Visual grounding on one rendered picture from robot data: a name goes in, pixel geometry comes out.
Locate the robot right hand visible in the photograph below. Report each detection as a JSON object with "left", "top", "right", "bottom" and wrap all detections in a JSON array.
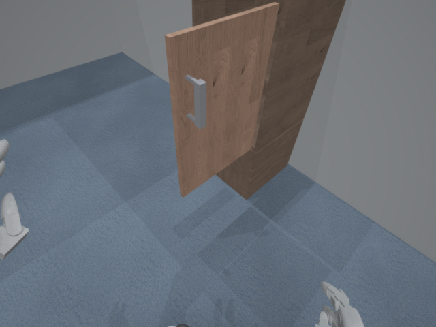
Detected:
[{"left": 315, "top": 281, "right": 364, "bottom": 327}]

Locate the cupboard door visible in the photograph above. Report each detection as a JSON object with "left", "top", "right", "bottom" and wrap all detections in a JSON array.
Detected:
[{"left": 165, "top": 2, "right": 279, "bottom": 197}]

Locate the handle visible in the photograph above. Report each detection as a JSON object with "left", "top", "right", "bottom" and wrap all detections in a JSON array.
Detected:
[{"left": 185, "top": 74, "right": 206, "bottom": 129}]

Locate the robot left hand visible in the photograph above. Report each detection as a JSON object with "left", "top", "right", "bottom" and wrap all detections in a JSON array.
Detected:
[{"left": 0, "top": 139, "right": 29, "bottom": 260}]

